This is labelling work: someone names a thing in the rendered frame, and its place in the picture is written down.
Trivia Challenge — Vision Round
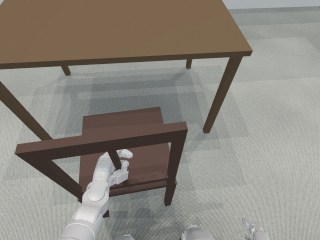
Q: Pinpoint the chair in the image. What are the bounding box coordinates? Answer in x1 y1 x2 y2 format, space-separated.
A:
15 106 188 218

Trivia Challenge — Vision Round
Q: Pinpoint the robot right shin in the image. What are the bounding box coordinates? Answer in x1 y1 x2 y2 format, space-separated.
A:
187 225 197 230

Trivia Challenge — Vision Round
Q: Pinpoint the table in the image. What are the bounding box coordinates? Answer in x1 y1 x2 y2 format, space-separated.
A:
0 0 253 141

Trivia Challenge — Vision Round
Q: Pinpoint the right robot hand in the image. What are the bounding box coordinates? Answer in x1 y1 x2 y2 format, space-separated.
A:
240 218 270 240

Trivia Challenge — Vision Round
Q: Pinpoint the left robot forearm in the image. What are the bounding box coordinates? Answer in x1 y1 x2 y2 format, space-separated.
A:
56 180 110 240

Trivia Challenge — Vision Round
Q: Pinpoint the left robot hand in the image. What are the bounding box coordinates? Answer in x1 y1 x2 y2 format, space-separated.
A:
92 149 133 187

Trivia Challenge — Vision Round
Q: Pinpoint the robot right thigh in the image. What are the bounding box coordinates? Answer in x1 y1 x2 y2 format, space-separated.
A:
181 227 215 240

